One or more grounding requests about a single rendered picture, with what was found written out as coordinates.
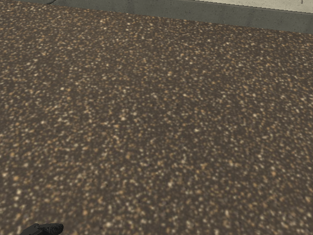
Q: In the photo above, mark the left robot hand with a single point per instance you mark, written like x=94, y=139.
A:
x=43, y=229

